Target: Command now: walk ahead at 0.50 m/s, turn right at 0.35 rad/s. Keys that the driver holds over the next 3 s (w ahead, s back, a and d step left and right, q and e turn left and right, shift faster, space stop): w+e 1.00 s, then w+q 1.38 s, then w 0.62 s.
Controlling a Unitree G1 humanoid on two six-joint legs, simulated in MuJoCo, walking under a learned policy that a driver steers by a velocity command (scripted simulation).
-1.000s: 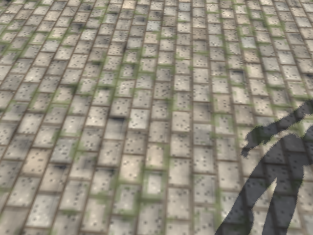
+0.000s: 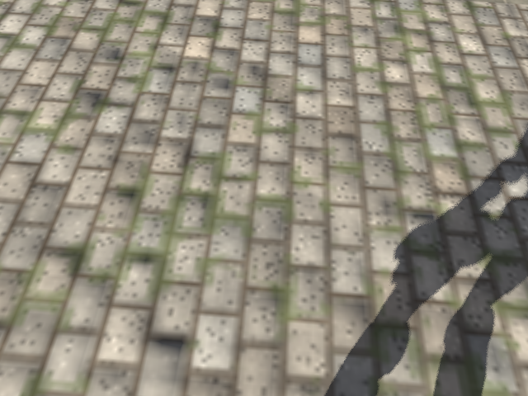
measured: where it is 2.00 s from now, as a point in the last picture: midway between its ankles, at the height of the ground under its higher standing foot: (385, 239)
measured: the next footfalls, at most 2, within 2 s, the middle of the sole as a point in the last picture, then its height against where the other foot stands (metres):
right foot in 0.42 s outside the picture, level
left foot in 0.92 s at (301, 311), level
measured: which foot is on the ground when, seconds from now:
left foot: down 0.00-0.44, up 0.46-0.90, down 0.92-1.00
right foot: up 0.00-0.40, down 0.42-0.94, up 0.96-1.00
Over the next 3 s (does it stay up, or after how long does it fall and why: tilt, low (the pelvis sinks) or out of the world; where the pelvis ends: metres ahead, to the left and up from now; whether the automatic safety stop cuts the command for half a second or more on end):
stays up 1.51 -0.30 0.00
